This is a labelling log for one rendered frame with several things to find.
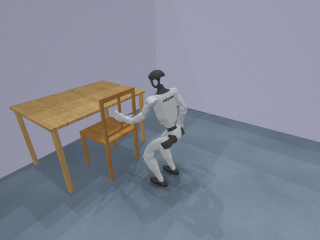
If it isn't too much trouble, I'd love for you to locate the robot left hand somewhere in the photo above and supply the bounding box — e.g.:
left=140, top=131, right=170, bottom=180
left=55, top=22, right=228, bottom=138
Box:
left=114, top=110, right=134, bottom=122

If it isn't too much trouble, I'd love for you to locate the robot left thigh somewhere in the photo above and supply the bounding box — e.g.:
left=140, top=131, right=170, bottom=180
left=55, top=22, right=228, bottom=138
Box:
left=144, top=135, right=175, bottom=159

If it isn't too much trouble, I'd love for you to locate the robot right forearm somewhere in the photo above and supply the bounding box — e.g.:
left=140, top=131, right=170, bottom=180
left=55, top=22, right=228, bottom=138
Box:
left=177, top=109, right=187, bottom=124

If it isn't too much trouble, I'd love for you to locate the robot left forearm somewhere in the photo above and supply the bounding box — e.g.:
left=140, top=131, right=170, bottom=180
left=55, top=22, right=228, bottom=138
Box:
left=123, top=114, right=142, bottom=125

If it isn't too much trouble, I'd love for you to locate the left robot upper arm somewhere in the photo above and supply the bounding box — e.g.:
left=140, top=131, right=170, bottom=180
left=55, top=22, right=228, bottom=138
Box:
left=138, top=95, right=158, bottom=121

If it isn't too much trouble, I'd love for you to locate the chair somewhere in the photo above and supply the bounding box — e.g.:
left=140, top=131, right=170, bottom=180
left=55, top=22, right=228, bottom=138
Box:
left=79, top=87, right=139, bottom=180

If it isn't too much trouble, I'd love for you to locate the robot right shin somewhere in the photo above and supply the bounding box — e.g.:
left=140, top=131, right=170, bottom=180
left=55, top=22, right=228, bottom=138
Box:
left=159, top=148, right=176, bottom=170

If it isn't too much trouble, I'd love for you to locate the table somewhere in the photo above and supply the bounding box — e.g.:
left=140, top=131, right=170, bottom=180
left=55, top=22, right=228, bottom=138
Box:
left=9, top=80, right=145, bottom=193

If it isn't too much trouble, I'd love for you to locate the right robot upper arm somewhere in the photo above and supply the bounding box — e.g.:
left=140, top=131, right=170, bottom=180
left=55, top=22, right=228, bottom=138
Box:
left=169, top=87, right=187, bottom=113

